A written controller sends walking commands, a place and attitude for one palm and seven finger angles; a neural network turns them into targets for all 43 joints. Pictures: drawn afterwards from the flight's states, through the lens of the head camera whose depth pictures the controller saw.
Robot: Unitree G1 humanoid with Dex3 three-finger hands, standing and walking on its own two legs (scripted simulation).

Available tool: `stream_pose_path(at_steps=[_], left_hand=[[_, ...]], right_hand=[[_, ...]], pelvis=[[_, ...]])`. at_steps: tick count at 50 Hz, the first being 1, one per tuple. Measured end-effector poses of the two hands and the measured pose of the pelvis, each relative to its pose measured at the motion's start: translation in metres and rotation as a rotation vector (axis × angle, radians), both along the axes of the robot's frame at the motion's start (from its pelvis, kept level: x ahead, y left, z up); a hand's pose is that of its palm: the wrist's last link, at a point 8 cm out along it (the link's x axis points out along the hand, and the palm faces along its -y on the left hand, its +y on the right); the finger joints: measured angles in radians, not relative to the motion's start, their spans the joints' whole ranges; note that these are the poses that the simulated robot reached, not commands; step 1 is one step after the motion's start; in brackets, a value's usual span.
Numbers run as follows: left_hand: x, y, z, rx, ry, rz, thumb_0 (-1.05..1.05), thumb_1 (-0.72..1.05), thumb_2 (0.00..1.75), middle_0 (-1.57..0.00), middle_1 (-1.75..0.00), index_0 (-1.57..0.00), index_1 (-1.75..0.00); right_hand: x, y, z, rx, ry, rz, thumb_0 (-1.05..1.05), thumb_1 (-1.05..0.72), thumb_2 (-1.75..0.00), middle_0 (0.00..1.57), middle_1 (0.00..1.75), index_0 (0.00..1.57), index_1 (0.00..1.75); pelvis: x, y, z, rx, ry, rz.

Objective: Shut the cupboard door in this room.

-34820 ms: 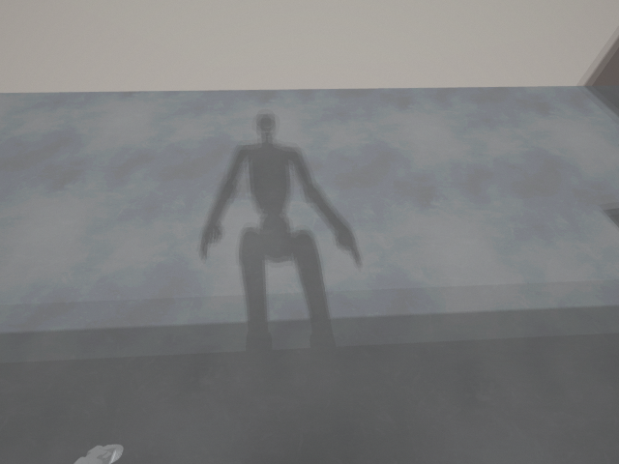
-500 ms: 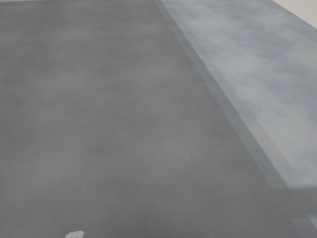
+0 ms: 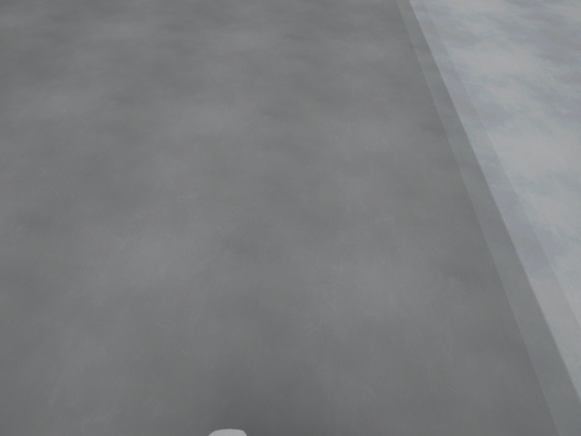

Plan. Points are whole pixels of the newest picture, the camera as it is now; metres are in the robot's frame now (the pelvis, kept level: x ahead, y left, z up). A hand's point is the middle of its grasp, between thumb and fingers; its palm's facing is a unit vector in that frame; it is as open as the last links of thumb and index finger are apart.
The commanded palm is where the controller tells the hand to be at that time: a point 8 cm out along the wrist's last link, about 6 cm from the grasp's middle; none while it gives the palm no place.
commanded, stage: turn or walk to find it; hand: left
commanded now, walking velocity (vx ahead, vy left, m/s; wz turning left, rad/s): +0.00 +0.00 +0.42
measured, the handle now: out of the picture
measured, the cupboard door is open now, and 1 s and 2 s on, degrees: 97 97 97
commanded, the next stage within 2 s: none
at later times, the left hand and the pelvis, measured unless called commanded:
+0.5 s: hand out of the picture +0.06 +0.21 -0.15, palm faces +0.19 -0.95 -0.25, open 7.4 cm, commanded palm none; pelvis +0.00 -0.01 +0.00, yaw +11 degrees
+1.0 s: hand out of the picture -0.08 +0.21 -0.18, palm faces +0.45 -0.86 -0.25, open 7.4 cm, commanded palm none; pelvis -0.01 +0.01 -0.01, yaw +25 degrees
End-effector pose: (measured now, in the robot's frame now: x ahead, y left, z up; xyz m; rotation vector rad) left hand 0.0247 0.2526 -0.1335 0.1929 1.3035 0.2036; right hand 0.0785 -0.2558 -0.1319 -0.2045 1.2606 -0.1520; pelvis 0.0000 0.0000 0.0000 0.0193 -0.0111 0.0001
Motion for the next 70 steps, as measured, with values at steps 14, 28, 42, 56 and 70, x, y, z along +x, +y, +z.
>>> stream_pose_path(at_steps=[14, 28, 42, 56, 70], left_hand=[[-0.019, 0.042, 0.000, -0.018, -0.001, 0.118, 0.01, 0.91, 0.90, -0.20, -0.30, -0.20, -0.30], [0.019, -0.011, 0.017, 0.035, -0.160, 0.129, 0.00, 0.91, 0.90, -0.20, -0.30, -0.20, -0.30], [-0.060, -0.031, 0.018, 0.020, -0.056, 0.322, 0.00, 0.91, 0.90, -0.21, -0.30, -0.20, -0.30], [-0.147, 0.011, -0.010, -0.026, 0.067, 0.508, 0.01, 0.91, 0.90, -0.20, -0.30, -0.20, -0.30], [-0.078, 0.006, 0.013, 0.041, -0.136, 0.511, 0.00, 0.91, 0.90, -0.20, -0.30, -0.20, -0.30]], right_hand=[[0.043, 0.056, 0.024, -0.011, -0.105, 0.145, 0.01, -0.90, -0.90, 0.21, 0.30, 0.20, 0.30], [0.006, 0.011, -0.021, 0.058, 0.067, 0.143, 0.01, -0.90, -0.90, 0.21, 0.30, 0.21, 0.30], [0.049, 0.010, -0.010, 0.025, 0.101, 0.306, 0.01, -0.91, -0.90, 0.20, 0.30, 0.20, 0.30], [0.121, 0.109, 0.019, -0.005, -0.126, 0.529, 0.01, -0.90, -0.90, 0.20, 0.30, 0.20, 0.30], [0.101, 0.085, -0.008, 0.047, 0.011, 0.540, 0.01, -0.90, -0.90, 0.21, 0.30, 0.21, 0.30]], pelvis=[[-0.004, 0.028, 0.009, -0.040, 0.005, 0.099], [-0.002, -0.016, -0.002, -0.007, 0.020, 0.227], [0.001, -0.021, 0.007, 0.026, 0.014, 0.365], [-0.014, 0.019, 0.001, -0.028, 0.004, 0.470], [0.002, -0.003, 0.001, -0.015, 0.016, 0.581]])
